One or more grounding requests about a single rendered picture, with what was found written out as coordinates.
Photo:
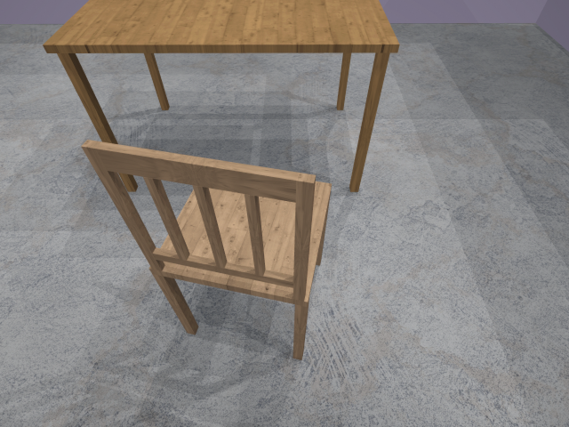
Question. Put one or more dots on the chair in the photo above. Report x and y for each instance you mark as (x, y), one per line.
(245, 228)

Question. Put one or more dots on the table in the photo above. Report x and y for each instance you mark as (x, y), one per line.
(227, 26)

